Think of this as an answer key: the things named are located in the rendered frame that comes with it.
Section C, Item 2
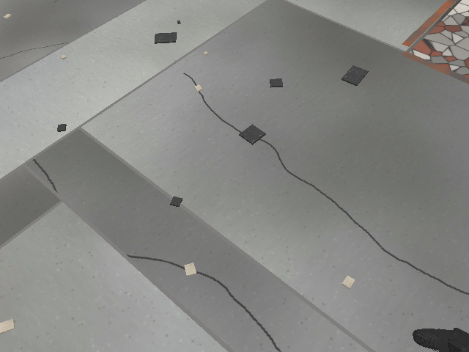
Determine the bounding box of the right robot hand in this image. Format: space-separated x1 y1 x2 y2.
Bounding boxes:
413 328 469 352

